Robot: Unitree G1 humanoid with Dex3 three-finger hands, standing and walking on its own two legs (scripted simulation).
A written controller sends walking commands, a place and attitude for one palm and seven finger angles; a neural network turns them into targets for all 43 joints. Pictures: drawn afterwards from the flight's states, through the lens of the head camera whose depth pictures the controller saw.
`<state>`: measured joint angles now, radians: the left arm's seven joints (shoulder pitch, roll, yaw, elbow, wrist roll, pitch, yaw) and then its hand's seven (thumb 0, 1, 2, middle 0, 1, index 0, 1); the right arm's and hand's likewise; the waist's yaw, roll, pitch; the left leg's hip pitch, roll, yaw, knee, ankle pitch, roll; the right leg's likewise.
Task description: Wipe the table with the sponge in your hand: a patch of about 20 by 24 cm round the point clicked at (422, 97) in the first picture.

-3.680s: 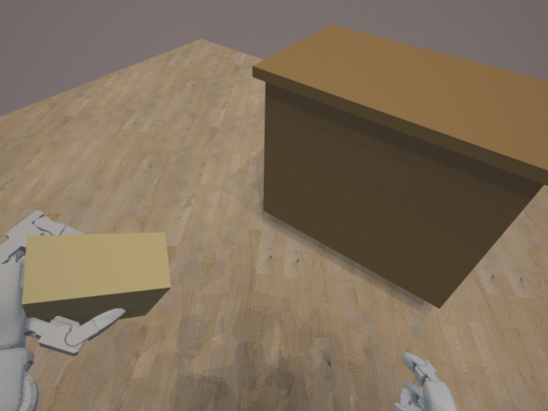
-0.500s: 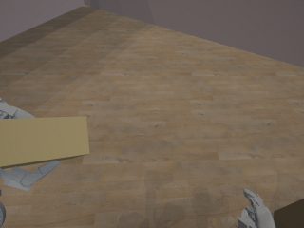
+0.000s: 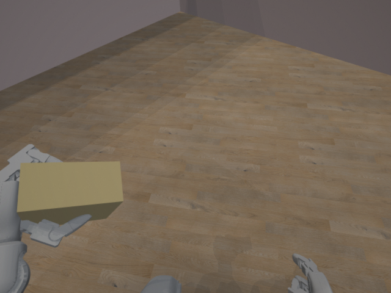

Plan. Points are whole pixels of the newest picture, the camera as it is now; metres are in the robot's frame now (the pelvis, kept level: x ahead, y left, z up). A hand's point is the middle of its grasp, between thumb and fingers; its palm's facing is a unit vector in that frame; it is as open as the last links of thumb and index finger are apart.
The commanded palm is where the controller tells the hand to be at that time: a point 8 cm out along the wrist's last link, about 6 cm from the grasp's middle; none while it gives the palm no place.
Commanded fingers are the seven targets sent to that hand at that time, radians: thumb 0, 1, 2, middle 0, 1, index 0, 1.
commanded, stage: walk to a spot facing it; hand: left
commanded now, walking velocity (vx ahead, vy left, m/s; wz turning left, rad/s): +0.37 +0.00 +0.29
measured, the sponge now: (86, 195) +0.23 +0.19 +0.15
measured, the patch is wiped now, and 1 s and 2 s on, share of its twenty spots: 0.00 0.00 0.00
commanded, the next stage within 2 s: turn to face it in 0.70 s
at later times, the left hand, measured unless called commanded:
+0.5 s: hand (49, 136) +0.32 +0.27 +0.19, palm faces +0.46 -0.77 -0.44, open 10.2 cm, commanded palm +0.26 +0.32 +0.18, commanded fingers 0.00 0.10 1.30 -1.20 -1.60 -1.20 -1.60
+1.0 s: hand (75, 99) +0.41 +0.27 +0.20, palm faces +0.52 -0.71 -0.47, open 10.2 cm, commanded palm +0.36 +0.31 +0.18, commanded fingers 0.00 0.10 1.30 -1.20 -1.60 -1.20 -1.60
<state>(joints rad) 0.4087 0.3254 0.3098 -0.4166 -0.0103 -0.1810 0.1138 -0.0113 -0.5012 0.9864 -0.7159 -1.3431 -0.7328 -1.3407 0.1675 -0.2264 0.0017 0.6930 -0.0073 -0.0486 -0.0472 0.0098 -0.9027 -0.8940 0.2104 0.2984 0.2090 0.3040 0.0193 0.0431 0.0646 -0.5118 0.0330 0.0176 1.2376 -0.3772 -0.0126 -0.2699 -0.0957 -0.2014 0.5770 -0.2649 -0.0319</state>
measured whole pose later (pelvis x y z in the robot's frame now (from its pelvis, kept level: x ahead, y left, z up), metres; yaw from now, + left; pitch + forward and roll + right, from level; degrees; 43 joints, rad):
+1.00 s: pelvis +0.25 +0.01 +0.00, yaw +9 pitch +0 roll +0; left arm 0.54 0.40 0.41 -0.66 -0.03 -0.23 0.18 -0.01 -0.50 0.99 -0.71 -1.35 -0.73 -1.34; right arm 0.17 -0.29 -0.05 0.57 0.00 -0.04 -0.07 0.01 -0.91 -0.90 0.20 0.30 0.20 0.30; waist 0.02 -0.02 0.09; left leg -0.35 0.10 0.14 0.59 -0.20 -0.03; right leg -0.25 -0.07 -0.23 0.57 -0.31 -0.04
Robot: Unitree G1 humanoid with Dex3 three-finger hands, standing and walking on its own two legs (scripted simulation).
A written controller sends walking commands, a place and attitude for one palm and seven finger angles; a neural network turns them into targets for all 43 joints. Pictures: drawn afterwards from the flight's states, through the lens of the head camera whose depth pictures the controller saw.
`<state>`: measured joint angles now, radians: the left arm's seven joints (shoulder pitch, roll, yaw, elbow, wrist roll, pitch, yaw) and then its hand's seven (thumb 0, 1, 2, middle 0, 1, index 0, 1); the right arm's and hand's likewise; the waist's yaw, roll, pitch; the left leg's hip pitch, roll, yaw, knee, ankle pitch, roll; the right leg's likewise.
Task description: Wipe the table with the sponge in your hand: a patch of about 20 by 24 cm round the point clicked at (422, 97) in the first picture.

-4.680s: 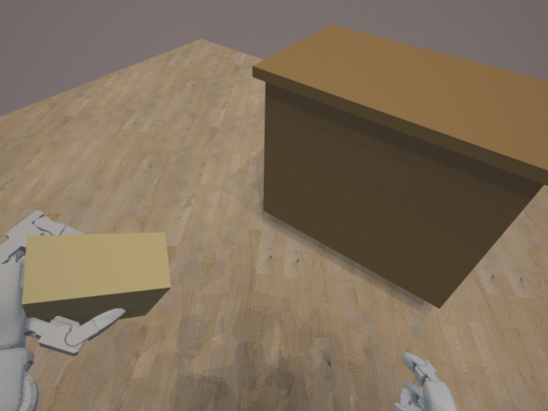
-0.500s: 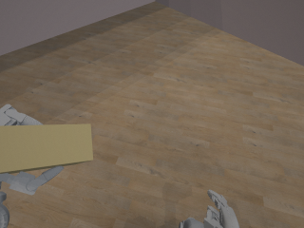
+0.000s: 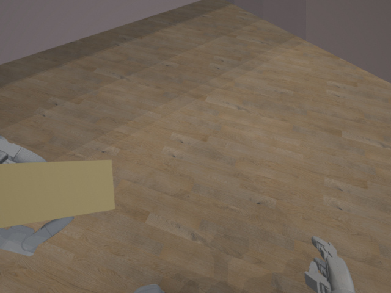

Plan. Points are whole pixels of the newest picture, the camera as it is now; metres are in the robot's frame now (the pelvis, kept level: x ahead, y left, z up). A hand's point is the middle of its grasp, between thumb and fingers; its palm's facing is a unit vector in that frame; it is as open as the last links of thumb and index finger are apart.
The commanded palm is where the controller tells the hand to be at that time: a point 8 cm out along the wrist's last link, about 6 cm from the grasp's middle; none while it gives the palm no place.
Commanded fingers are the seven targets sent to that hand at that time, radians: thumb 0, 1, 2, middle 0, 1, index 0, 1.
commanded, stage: turn to face it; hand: left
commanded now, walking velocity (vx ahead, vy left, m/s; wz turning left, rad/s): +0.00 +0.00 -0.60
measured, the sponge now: (66, 191) +0.22 +0.20 +0.17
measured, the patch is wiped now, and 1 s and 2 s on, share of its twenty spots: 0.00 0.00 0.00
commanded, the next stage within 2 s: none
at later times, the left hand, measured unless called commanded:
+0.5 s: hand (153, 156) +0.28 +0.10 +0.18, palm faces +0.12 -0.80 -0.58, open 10.2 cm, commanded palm +0.23 +0.16 +0.18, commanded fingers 0.00 0.10 1.30 -1.20 -1.60 -1.20 -1.60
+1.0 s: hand (192, 181) +0.24 +0.03 +0.19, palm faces -0.03 -0.90 -0.44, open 10.2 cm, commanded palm +0.22 +0.09 +0.18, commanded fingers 0.00 0.10 1.30 -1.20 -1.60 -1.20 -1.60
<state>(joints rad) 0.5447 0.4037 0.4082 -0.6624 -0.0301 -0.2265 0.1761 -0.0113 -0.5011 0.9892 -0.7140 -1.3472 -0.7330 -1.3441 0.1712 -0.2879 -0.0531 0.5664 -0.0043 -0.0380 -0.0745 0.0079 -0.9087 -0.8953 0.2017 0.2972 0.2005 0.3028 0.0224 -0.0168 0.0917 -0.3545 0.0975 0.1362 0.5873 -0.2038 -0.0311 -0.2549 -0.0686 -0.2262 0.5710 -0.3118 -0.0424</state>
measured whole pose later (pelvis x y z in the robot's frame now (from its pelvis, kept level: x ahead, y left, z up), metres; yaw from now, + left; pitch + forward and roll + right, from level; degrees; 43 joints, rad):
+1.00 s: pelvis -0.06 -0.07 +0.01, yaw -31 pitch +4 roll +4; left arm 0.45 0.37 0.36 -0.48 -0.04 -0.20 0.14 -0.01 -0.50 0.99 -0.71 -1.35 -0.74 -1.35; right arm 0.16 -0.24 -0.01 0.54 0.01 0.08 0.00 0.01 -0.91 -0.90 0.20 0.30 0.20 0.30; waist 0.05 -0.03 -0.03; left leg -0.29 -0.02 0.04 0.65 -0.48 -0.04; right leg -0.38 0.17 0.13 0.29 0.05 -0.12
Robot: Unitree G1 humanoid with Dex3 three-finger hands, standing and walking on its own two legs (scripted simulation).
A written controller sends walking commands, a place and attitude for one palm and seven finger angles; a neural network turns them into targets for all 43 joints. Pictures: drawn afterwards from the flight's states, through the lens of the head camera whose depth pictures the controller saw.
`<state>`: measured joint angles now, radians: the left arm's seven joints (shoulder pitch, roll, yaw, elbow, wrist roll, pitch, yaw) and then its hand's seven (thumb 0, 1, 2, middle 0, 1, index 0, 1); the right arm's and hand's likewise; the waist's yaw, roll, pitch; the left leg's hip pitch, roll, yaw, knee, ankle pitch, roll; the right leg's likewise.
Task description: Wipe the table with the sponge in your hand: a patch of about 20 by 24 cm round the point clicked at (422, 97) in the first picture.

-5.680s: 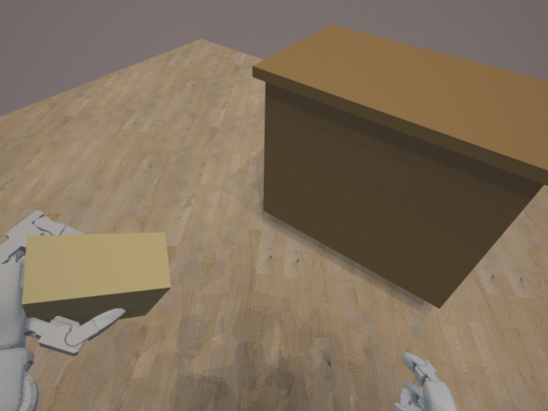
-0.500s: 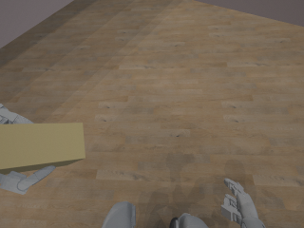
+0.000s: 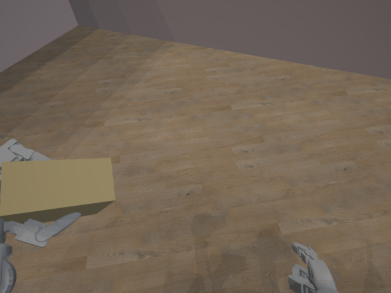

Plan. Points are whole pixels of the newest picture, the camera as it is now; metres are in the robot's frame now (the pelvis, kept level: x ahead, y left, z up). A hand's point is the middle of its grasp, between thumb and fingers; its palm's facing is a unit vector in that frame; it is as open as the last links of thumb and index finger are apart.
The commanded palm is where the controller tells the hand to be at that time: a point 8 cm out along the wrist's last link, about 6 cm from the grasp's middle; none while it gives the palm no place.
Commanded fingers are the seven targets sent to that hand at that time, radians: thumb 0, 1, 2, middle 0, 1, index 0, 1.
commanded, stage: turn to face it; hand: left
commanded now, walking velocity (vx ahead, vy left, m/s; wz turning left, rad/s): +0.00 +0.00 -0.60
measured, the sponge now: (74, 192) +0.23 +0.21 +0.16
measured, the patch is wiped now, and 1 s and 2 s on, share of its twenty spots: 0.00 0.00 0.00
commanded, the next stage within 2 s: none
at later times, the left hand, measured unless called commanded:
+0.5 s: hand (175, 195) +0.23 +0.06 +0.16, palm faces +0.01 -0.85 -0.53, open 10.2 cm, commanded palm +0.17 +0.14 +0.18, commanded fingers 0.00 0.10 1.30 -1.20 -1.60 -1.20 -1.60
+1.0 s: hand (274, 244) +0.18 -0.08 +0.16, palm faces -0.21 -0.86 -0.46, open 10.2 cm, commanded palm +0.15 +0.02 +0.18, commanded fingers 0.00 0.10 1.30 -1.20 -1.60 -1.20 -1.60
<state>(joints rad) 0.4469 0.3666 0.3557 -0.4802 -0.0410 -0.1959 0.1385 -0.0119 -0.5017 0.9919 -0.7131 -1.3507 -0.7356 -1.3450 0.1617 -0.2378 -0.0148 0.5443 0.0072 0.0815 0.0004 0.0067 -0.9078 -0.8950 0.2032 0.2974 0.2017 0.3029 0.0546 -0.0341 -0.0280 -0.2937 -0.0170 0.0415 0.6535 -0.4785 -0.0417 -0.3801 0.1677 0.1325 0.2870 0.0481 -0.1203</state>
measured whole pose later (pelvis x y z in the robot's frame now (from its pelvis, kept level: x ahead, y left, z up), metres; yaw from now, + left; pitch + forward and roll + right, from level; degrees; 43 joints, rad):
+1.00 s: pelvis -0.14 -0.11 -0.03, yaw -36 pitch -2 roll +0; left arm 0.35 0.37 0.32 -0.55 -0.02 -0.17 0.13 -0.01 -0.50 0.99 -0.71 -1.36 -0.74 -1.35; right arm 0.17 -0.16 0.04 0.53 0.02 -0.05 0.01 0.01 -0.90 -0.89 0.21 0.30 0.21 0.30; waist 0.02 0.06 0.16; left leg -0.40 0.24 0.11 0.87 -0.47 -0.09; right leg -0.35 0.00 -0.11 0.73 -0.36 -0.04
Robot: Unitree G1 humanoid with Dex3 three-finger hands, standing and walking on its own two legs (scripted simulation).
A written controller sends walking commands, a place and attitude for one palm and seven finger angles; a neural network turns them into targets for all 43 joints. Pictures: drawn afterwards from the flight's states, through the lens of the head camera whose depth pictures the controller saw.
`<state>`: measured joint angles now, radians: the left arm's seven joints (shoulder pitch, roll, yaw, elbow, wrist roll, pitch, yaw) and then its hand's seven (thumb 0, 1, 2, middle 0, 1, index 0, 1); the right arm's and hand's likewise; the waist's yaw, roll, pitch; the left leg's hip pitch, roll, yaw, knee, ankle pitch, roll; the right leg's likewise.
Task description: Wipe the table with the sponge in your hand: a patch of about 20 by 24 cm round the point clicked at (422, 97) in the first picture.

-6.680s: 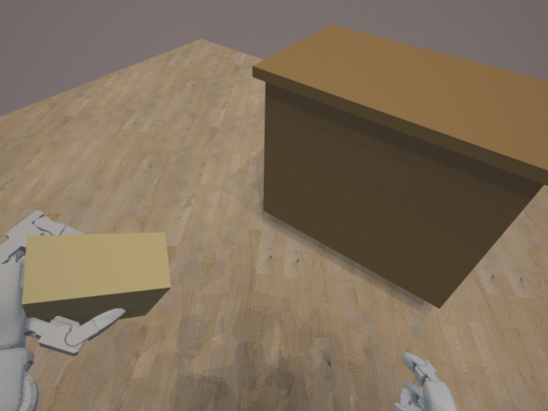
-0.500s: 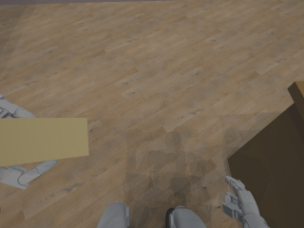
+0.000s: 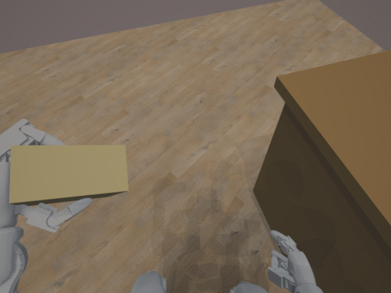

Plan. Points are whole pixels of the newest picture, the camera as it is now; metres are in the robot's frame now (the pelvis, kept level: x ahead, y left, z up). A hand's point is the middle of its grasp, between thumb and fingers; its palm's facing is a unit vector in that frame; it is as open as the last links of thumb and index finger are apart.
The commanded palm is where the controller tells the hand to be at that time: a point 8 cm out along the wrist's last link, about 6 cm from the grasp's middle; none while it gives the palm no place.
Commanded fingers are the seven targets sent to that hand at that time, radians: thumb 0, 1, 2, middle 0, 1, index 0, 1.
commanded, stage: turn to face it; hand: left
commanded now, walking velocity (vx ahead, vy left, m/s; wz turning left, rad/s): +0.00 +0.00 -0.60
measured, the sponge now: (86, 176) +0.25 +0.18 +0.17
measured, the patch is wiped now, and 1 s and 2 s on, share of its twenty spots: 0.00 0.00 0.00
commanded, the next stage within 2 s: none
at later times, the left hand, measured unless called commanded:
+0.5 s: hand (85, 194) +0.21 +0.16 +0.20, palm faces +0.15 -0.89 -0.43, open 10.2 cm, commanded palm +0.17 +0.21 +0.20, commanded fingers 0.00 0.10 1.30 -1.20 -1.60 -1.20 -1.60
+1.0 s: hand (201, 225) +0.18 +0.01 +0.21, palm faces -0.23 -0.78 -0.58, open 10.2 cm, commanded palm +0.16 +0.10 +0.20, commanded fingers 0.00 0.10 1.30 -1.20 -1.60 -1.20 -1.60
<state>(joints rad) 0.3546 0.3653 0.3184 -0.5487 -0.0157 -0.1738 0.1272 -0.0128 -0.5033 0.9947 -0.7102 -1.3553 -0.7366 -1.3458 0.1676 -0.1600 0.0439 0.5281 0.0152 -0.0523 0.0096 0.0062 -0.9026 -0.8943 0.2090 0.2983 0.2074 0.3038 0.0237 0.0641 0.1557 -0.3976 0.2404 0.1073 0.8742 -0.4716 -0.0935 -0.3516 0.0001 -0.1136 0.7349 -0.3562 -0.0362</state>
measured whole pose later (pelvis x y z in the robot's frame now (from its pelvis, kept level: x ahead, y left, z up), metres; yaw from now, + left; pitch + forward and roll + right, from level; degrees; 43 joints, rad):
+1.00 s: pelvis -0.13 -0.04 +0.02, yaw -35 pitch +1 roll +2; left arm 0.58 0.49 0.46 -0.69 -0.06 -0.21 0.13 -0.01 -0.51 1.00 -0.71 -1.36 -0.73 -1.35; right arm 0.14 -0.27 -0.04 0.54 0.01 0.05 0.00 0.01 -0.91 -0.89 0.20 0.30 0.20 0.30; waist -0.03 -0.03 0.16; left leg -0.42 0.05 0.05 0.87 -0.47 -0.08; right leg -0.41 0.08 0.05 0.53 -0.14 -0.09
